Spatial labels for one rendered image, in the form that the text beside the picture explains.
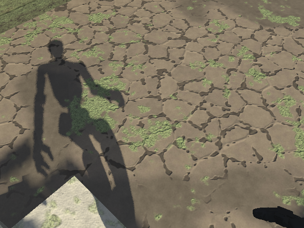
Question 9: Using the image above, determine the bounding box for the robot right hand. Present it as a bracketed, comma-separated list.
[253, 206, 304, 228]

